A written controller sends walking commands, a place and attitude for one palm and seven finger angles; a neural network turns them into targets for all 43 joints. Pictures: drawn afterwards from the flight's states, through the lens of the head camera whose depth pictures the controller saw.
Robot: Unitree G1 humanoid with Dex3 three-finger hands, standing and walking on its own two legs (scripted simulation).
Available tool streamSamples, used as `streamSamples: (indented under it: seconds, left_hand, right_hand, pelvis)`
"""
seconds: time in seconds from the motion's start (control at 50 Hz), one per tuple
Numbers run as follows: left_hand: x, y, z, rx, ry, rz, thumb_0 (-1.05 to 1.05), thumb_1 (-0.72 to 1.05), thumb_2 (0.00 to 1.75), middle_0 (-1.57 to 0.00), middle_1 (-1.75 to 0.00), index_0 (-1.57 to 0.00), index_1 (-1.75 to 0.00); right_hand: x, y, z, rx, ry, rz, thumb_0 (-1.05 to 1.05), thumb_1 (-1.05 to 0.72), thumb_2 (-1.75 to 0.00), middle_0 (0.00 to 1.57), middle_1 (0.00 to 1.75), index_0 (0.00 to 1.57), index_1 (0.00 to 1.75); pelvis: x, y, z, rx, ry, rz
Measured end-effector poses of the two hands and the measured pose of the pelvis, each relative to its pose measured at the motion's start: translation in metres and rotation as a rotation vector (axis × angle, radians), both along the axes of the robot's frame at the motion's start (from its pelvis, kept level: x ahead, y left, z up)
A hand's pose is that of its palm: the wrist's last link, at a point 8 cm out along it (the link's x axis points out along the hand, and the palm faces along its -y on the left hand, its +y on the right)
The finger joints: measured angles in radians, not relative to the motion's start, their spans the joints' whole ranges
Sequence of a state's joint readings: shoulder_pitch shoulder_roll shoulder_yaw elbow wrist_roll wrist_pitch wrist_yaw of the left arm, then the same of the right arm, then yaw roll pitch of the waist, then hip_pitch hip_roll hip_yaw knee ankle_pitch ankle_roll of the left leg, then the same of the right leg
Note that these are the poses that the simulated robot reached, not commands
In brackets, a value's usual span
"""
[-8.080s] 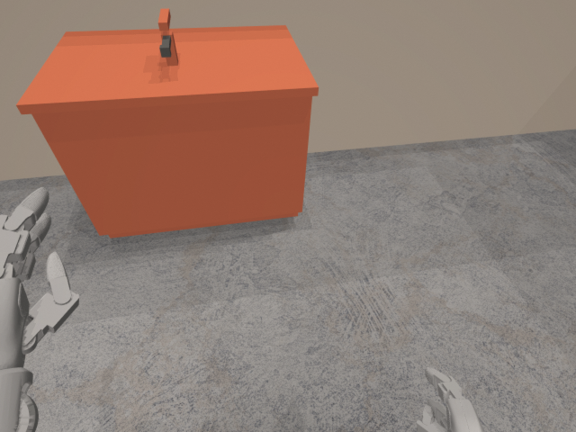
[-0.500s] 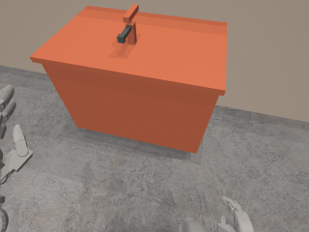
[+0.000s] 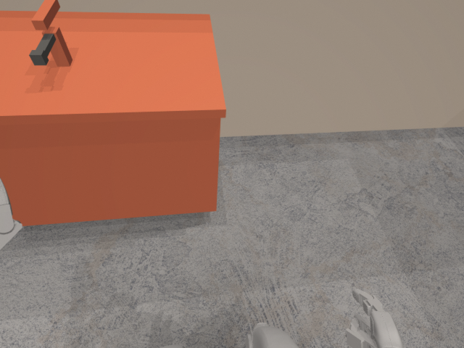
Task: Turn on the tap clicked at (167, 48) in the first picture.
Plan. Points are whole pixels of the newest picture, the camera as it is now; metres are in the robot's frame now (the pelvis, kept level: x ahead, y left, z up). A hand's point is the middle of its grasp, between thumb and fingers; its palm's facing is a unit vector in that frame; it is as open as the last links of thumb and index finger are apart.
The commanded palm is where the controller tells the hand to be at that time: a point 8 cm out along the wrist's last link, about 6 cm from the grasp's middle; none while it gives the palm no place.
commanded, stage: turn to face it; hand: left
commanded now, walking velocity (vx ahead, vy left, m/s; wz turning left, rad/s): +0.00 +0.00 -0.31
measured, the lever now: (39, 57) +0.72 +0.54 +0.05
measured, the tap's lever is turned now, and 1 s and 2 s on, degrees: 0 0 0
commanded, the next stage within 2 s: take the last steps up to it in 0.16 s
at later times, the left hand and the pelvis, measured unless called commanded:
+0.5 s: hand (113, 245) +0.20 +0.15 +0.18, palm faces +0.25 -0.81 -0.53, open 7.4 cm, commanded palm +0.15 +0.20 +0.19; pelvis -0.04 -0.06 +0.01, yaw -6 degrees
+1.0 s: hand (96, 220) +0.23 +0.18 +0.17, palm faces +0.36 -0.83 -0.43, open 7.4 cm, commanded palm +0.17 +0.23 +0.19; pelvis +0.00 -0.04 +0.00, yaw -3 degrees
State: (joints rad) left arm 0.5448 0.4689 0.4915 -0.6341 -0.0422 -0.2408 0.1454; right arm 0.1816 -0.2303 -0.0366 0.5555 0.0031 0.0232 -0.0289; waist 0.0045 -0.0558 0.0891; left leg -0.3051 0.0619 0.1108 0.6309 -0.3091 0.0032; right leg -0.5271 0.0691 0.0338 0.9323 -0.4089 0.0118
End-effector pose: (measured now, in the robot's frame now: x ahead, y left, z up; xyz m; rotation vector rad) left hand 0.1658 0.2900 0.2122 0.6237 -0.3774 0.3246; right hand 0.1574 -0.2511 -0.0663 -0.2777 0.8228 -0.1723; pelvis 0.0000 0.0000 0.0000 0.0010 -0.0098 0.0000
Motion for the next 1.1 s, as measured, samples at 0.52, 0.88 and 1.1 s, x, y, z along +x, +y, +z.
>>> streamSamples:
  seconds: [0.52,0.88,1.1]
  left_hand:
    - [-0.005,-0.092,-0.009,-0.041,0.139,-0.09,0.01,0.89,0.9,-0.21,-0.3,-0.22,-0.31]
    - [0.004,-0.064,-0.004,-0.076,0.006,-0.02,0.02,0.89,0.9,-0.2,-0.3,-0.21,-0.31]
    - [0.041,-0.055,-0.029,-0.129,0.157,-0.016,0.02,0.89,0.9,-0.21,-0.3,-0.21,-0.31]
  right_hand:
    - [-0.117,-0.088,-0.011,0.025,0.072,-0.202,0.01,-0.91,-0.9,0.2,0.3,0.2,0.3]
    - [-0.044,-0.007,-0.021,0.164,-0.094,-0.062,0.01,-0.91,-0.9,0.2,0.3,0.2,0.3]
    - [-0.016,-0.013,-0.024,0.117,0.068,-0.043,0.01,-0.9,-0.9,0.2,0.3,0.2,0.3]
  pelvis:
    - [-0.044,-0.06,0.015,0.014,0.04,-0.103]
    - [-0.018,-0.041,0.004,0.0,0.003,-0.078]
    - [0.014,-0.029,0.015,0.023,0.024,-0.058]
